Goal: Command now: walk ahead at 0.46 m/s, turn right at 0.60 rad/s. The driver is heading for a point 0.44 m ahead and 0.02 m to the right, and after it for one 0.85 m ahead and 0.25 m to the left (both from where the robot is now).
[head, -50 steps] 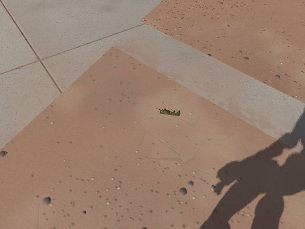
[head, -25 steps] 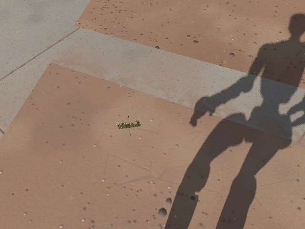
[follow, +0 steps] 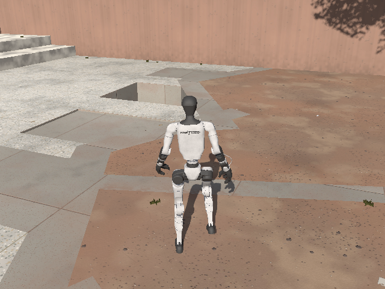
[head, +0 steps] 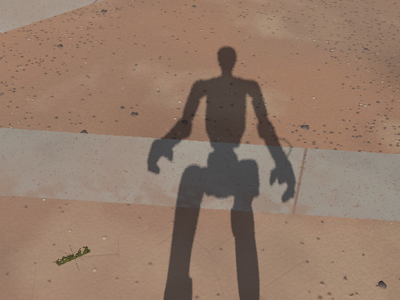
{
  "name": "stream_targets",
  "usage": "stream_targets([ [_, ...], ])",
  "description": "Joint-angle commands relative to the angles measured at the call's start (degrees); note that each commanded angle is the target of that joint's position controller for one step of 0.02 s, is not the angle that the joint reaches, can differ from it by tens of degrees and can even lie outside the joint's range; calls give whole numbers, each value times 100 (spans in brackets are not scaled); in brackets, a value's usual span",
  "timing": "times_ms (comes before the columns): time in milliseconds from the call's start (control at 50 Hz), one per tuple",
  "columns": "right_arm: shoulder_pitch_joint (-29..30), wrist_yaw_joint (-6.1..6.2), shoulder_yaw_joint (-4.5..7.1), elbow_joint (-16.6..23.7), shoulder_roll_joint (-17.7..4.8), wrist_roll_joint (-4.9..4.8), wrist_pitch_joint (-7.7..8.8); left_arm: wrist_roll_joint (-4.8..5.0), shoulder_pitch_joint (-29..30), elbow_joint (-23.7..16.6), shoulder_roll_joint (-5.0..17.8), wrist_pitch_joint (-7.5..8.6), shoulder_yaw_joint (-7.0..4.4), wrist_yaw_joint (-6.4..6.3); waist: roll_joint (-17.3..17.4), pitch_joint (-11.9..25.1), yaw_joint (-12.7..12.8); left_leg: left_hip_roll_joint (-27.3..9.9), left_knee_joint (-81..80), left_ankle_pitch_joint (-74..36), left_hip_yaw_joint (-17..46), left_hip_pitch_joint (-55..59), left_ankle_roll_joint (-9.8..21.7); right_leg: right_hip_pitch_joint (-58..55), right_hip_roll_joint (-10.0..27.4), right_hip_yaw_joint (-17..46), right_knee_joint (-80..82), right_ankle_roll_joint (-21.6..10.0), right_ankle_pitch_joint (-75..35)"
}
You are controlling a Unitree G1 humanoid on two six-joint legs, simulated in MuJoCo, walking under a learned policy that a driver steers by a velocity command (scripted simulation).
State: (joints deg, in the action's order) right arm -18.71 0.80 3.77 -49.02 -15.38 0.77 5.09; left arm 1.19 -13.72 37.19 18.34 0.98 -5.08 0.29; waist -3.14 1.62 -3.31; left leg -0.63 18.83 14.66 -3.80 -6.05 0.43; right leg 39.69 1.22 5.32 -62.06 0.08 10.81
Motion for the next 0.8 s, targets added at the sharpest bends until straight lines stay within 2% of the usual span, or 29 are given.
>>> stream_targets([
  [20, 118, 13, 154, 335, -834, 13, 75, 23, 623, -639, 169, 99, -20, 40, 923, -497, -65, -1306, -1008, -955, 701, 399, 742, 995, 234, -16, 250, 128, -659],
  [80, 16, 13, 160, 304, -948, -26, 28, 15, 1036, -793, 30, 117, 51, 146, 938, -645, -199, -1271, -1022, -1334, 160, 374, 695, 593, 286, -347, 1288, 115, -1121],
  [120, -179, 17, 178, 229, -1048, -78, -9, 21, 1384, -912, -82, 133, 111, 241, 862, -801, -327, -1396, -1029, -1434, -10, 521, 706, 450, 286, -576, 1808, 33, -1131],
  [160, -298, 4, 202, 164, -1133, -140, -65, 47, 1573, -1000, -97, 143, 130, 327, 823, -908, -335, -1517, -925, -1796, -165, 791, 683, 318, 235, -762, 2212, -117, -855],
  [180, -305, -1, 218, 149, -1186, -173, -97, 52, 1599, -1035, -65, 146, 120, 361, 843, -894, -276, -1562, -782, -2324, -270, 919, 644, 143, 165, -871, 2385, -221, -648],
  [220, -281, 25, 278, 157, -1390, -221, -153, 10, 1349, -1032, 154, 128, 15, 383, 1059, -523, 28, -1580, -12, -4755, -548, 1114, 541, -705, -221, -1194, 2556, -489, -103],
  [240, -274, 53, 307, 162, -1483, -231, -189, 4, 823, -922, 373, 105, -100, 369, 1141, -138, 376, -1559, 790, -5831, -663, 1119, 487, -1466, -460, -1302, 2639, -665, 86],
  [260, -253, 75, 275, 169, -1423, -256, -197, 23, -151, -669, 624, 80, -263, 308, 994, 408, 934, -1447, 1917, -5916, -777, 608, 362, -2956, -622, -1221, 3084, -921, -415],
  [280, -291, 75, 180, 280, -1220, -157, -132, 27, -1086, -437, 945, 3, -405, 170, 530, 978, 1359, -1280, 3490, -4061, -707, -892, 178, -4899, -28, -214, 3087, -1204, -475],
  [300, -902, -49, -129, 620, -320, 50, 23, 50, -895, -424, 1560, 69, -418, 121, -1083, 1704, 555, -176, 5558, 1740, -266, -3340, -116, -6732, 1716, 3161, 3489, -2247, 401],
  [320, -335, -116, -18, 572, -883, -187, 223, -12, -1281, -455, 1047, 125, -288, 118, -482, 2375, 1097, -113, 6164, 1795, 870, -3678, -54, -6682, 1995, 4060, 4265, -2336, 811],
  [340, 295, -131, 57, 800, -1081, -393, 281, -70, -1048, -317, 821, 193, -198, 146, -346, 1403, 1123, -346, 6152, 1297, 822, -4103, 21, -6039, 1761, 3032, 4336, -2014, 244],
  [360, 404, -98, 12, 815, -986, -349, 301, -33, -626, -301, 678, 228, -138, 141, 33, 822, 853, -625, 5688, 803, 763, -3930, 73, -5076, 1530, 2209, 4373, -1787, -334],
  [380, 412, -72, 35, 723, -968, -229, 266, -66, -223, -320, 481, 253, -65, 141, 181, 460, 621, -798, 5311, 532, 720, -3595, 39, -4251, 1327, 1636, 4476, -1648, -904],
  [400, 208, -80, 56, 623, -946, -200, 169, -142, 23, -342, 290, 289, 4, 144, 145, 276, 393, -929, 5167, 261, 768, -3216, 49, -3725, 1135, 1213, 4706, -1555, -1227],
  [420, -7, -93, 50, 577, -873, -214, 74, -181, 145, -316, 336, 336, -3, 141, -81, 218, 237, -930, 5095, 214, 754, -2906, -40, -3303, 1204, 1037, 4876, -1654, -1822],
  [460, -188, -80, 43, 475, -739, -178, -79, -169, 299, -139, 348, 443, -4, 137, 32, -30, 56, -860, 4754, 134, 681, -2697, -229, -2779, 1121, 335, 5006, -1604, -3050],
  [500, 40, -45, 16, 551, -602, -138, -131, -209, 381, 6, 397, 486, -13, 84, 27, -217, 56, -740, 4155, -427, 633, -2778, -336, -2548, 944, -280, 5071, -1427, -3598],
  [540, 318, -89, -37, 620, -455, -115, -101, -244, 456, 86, 363, 478, 13, 22, 0, -234, 155, -583, 3091, -1412, 539, -2442, -295, -2428, 637, -890, 5061, -1191, -3487],
  [560, 552, -130, -62, 680, -394, -105, -75, -252, 383, 146, 372, 466, 18, -9, 11, -214, 292, -490, 2605, -1899, 465, -2331, -262, -2528, 598, -1024, 5045, -1128, -3411],
  [600, 861, -220, -67, 835, -391, -120, -44, -235, 215, 278, 484, 419, 0, -60, 41, -131, 468, -366, 2030, -2395, 415, -2257, -196, -2911, 789, -1013, 4995, -1097, -3352],
  [660, 985, -362, 21, 1068, -606, -121, -60, -132, 243, 392, 605, 250, -59, -142, -41, -129, 465, -314, 1694, -1800, 417, -2592, -18, -3661, 1124, -930, 4528, -1022, -3465],
  [700, 843, -445, 101, 1178, -745, -70, -81, -54, 322, 395, 667, 117, -97, -221, -94, -54, 343, -163, 1572, -1126, 273, -2539, 148, -3957, 1231, -893, 3910, -895, -3910],
  [720, 502, -458, 163, 1143, -834, -54, -90, -27, 400, 368, 676, 55, -108, -266, -82, 95, 162, 10, 1407, -987, 144, -2143, 244, -3927, 1156, -951, 3333, -784, -4209],
  [740, -30, -420, 275, 1038, -1030, -45, -80, -29, 400, 340, 598, 10, -85, -297, 139, 375, -90, 216, 970, -1558, 103, -1366, 410, -3734, 844, -1142, 2346, -554, -4041],
  [760, -362, -308, 393, 1112, -1510, -4, -89, -167, 190, 217, 495, 30, -27, -301, 1019, 882, -153, -587, 905, -4165, 1353, -145, 822, -2826, 277, -1314, 698, -153, -2263],
  [780, -127, -251, 393, 1294, -1875, 72, -105, -347, -596, 143, -64, 69, 152, -187, 2074, 1626, 470, -2041, 1001, -5820, 3737, 1618, 2171, -798, -866, -817, -1382, 272, 2905],
  [800, -159, -248, 304, 1443, -1422, 27, -164, -218, -406, 283, 404, 92, 106, -84, 1285, 2367, 54, -1970, 622, -4474, 4021, 1737, 2246, -590, -652, 220, -1868, 211, 2806],
])
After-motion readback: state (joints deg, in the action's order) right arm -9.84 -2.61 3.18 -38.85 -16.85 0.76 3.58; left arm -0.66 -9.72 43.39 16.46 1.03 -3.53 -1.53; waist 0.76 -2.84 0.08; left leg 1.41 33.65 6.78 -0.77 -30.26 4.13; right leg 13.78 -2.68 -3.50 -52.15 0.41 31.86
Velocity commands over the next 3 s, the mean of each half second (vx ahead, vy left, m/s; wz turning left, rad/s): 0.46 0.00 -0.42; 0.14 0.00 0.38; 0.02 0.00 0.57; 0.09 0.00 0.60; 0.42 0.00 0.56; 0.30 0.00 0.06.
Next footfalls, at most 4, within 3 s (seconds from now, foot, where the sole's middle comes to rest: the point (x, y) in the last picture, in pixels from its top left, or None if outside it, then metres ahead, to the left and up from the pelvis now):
0.28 right None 0.29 -0.17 -0.78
0.74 left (191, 288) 0.57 -0.02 -0.78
1.20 right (258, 289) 0.55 -0.24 -0.78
1.64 left None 0.46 0.01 -0.78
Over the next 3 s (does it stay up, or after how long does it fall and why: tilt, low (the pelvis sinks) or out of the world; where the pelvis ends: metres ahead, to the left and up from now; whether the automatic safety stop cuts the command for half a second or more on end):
stays up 0.74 0.28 -0.01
